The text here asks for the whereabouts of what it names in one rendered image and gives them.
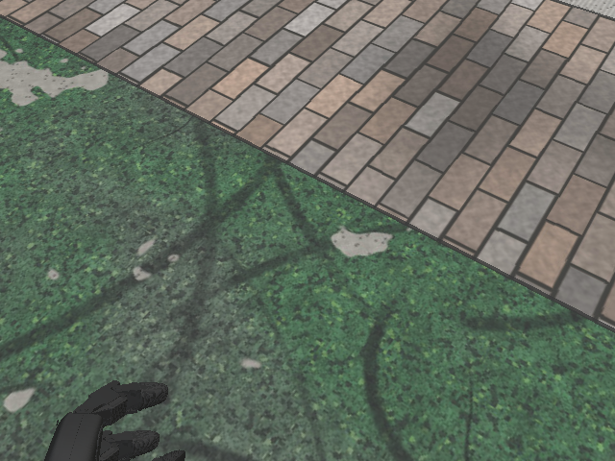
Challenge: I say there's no robot left hand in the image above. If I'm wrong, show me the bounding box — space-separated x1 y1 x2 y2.
44 380 185 461

